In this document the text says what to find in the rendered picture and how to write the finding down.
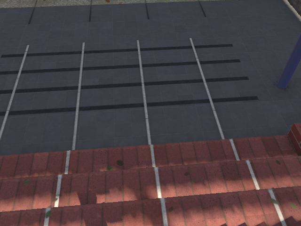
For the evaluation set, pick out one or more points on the stairs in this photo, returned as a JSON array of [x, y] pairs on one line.
[[244, 181]]

